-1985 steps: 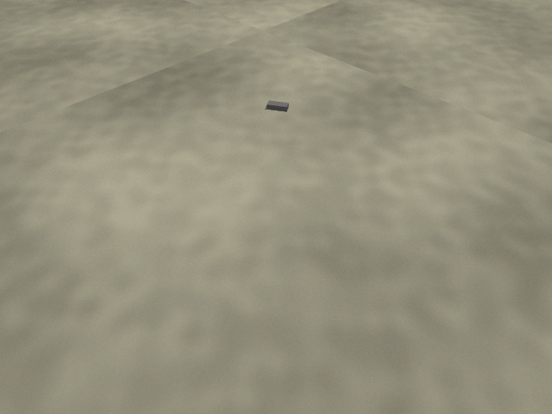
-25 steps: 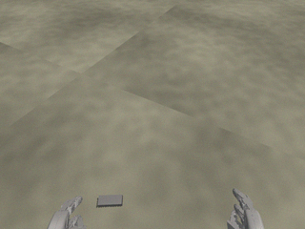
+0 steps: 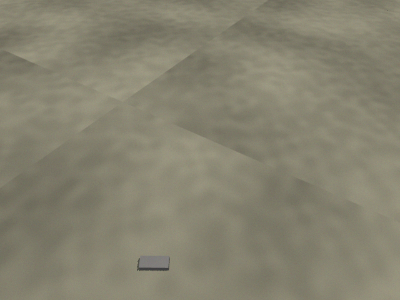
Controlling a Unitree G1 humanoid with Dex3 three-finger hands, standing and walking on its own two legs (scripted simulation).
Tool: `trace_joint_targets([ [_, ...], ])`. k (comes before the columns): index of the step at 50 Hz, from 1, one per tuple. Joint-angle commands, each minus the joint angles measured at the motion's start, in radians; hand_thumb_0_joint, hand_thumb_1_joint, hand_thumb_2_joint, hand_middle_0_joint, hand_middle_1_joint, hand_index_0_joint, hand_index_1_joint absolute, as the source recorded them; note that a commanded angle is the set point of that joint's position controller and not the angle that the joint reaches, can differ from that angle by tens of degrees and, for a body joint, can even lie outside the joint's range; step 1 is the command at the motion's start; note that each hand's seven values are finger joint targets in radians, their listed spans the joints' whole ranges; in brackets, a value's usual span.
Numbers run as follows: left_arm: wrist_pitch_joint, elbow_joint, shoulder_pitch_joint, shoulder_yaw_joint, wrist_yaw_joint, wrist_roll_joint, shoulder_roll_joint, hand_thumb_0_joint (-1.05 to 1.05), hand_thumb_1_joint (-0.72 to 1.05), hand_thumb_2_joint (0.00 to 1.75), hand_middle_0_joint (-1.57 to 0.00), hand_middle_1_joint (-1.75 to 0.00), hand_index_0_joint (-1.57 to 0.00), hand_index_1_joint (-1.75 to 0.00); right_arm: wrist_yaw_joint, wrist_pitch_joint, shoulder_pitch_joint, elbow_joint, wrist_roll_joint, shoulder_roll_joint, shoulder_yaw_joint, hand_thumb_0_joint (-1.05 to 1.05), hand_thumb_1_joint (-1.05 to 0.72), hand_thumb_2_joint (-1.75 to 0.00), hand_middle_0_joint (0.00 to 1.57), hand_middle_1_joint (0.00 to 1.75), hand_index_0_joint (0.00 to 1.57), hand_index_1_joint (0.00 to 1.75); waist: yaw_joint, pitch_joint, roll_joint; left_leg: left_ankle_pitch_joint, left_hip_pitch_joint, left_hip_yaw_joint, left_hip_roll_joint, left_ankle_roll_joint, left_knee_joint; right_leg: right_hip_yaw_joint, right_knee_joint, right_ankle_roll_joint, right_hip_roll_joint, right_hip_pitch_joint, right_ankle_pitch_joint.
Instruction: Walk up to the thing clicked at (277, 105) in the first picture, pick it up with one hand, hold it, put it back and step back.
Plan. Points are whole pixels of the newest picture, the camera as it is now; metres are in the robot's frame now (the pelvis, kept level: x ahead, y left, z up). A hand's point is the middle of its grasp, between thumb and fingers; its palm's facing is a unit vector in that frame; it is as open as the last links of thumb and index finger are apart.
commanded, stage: stand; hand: left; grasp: from above
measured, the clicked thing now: (154, 262) +0.44 +0.23 -0.75
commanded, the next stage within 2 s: none
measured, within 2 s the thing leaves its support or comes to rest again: neither
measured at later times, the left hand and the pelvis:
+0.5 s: hand out of the picture +0.02 +0.24 -0.16, palm faces +0.02 -0.94 -0.33, open 7.3 cm; pelvis -0.02 +0.00 +0.01, yaw +0 degrees
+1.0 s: hand out of the picture +0.05 +0.22 -0.15, palm faces +0.00 -0.95 -0.32, open 7.3 cm; pelvis -0.01 -0.02 +0.01, yaw +0 degrees
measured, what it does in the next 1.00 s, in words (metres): stands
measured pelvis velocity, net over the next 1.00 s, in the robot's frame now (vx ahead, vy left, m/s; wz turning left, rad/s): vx -0.01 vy -0.02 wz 0.00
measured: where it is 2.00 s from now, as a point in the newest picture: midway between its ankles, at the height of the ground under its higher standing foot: outside the picture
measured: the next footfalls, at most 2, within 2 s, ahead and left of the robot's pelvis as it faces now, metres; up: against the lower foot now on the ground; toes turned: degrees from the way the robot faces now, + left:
none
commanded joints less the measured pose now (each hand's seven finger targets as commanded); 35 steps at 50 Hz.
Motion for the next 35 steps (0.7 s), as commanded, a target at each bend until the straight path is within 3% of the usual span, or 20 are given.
trace_joint_targets([
  [1, -0.035, -0.016, -0.052, 0.036, 0.007, 0.003, 0.167, 0.0, 0.9, 0.9, -0.2, -0.3, -0.2, -0.3, -0.02, -0.023, -0.052, -0.043, 0.004, -0.19, -0.046, 0.0, -0.9, -0.9, 0.2, 0.3, 0.2, 0.3, 0.003, -0.033, 0.04, 0.126, 0.028, -0.132, 0.11, 0.007, -0.186, 0.066, -0.114, -0.043, -0.059, 0.045, 0.116],
  [3, -0.035, 0.011, -0.041, 0.031, 0.006, 0.001, 0.164, 0.0, 0.9, 0.9, -0.2, -0.3, -0.2, -0.3, -0.019, -0.022, -0.054, -0.023, 0.004, -0.193, -0.044, 0.0, -0.9, -0.9, 0.2, 0.3, 0.2, 0.3, 0.008, -0.009, 0.051, 0.07, 0.023, -0.142, 0.113, 0.006, -0.214, 0.065, -0.132, -0.038, -0.058, 0.047, 0.101],
  [7, -0.038, 0.047, -0.05, 0.031, 0.01, 0.004, 0.175, 0.0, 0.9, 0.9, -0.2, -0.3, -0.2, -0.3, -0.019, -0.02, -0.062, -0.005, 0.008, -0.189, -0.043, 0.0, -0.9, -0.9, 0.2, 0.3, 0.2, 0.3, 0.004, -0.03, 0.013, 0.168, 0.083, -0.127, 0.113, 0.007, -0.204, 0.069, -0.157, -0.038, -0.074, 0.054, 0.139],
  [13, -0.034, 0.076, -0.048, 0.025, 0.003, 0.003, 0.181, 0.0, 0.9, 0.9, -0.2, -0.3, -0.2, -0.3, -0.012, -0.011, -0.071, 0.017, 0.008, -0.199, -0.041, 0.0, -0.9, -0.9, 0.2, 0.3, 0.2, 0.3, 0.003, 0.028, 0.03, -0.021, 0.017, -0.143, 0.113, 0.002, -0.258, 0.063, -0.184, -0.033, -0.062, 0.037, 0.034],
  [24, -0.042, 0.099, -0.045, 0.019, -0.001, 0.0, 0.198, 0.0, 0.9, 0.9, -0.2, -0.3, -0.2, -0.3, -0.005, -0.011, -0.079, 0.035, 0.012, -0.211, -0.033, 0.0, -0.9, -0.9, 0.2, 0.3, 0.2, 0.3, -0.004, 0.024, 0.034, -0.036, 0.018, -0.14, 0.119, 0.004, -0.26, 0.077, -0.202, -0.036, -0.071, 0.02, 0.014],
  [32, -0.05, 0.101, -0.064, 0.019, -0.004, -0.005, 0.211, 0.0, 0.9, 0.9, -0.2, -0.3, -0.2, -0.3, -0.003, -0.016, -0.079, 0.043, 0.018, -0.217, -0.024, 0.0, -0.9, -0.9, 0.2, 0.3, 0.2, 0.3, -0.013, -0.016, 0.019, 0.093, 0.072, -0.12, 0.123, 0.007, -0.23, 0.089, -0.211, -0.042, -0.084, 0.033, 0.092],
  [35, -0.047, 0.105, -0.067, 0.017, -0.006, -0.007, 0.212, 0.0, 0.9, 0.9, -0.2, -0.3, -0.2, -0.3, -0.003, -0.016, -0.077, 0.048, 0.018, -0.224, -0.021, 0.0, -0.9, -0.9, 0.2, 0.3, 0.2, 0.3, -0.014, 0.01, 0.015, 0.063, 0.049, -0.122, 0.123, 0.004, -0.239, 0.09, -0.217, -0.042, -0.081, 0.023, 0.061],
])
